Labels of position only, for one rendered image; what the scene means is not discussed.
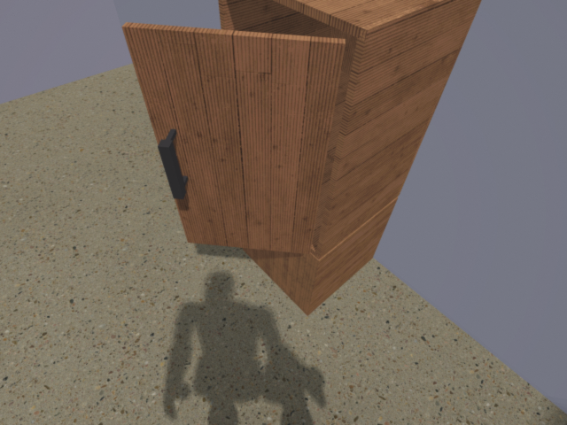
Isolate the cupboard door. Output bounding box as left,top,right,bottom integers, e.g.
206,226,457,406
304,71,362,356
122,22,346,254

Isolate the handle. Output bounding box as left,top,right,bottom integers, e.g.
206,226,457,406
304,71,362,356
158,129,188,199

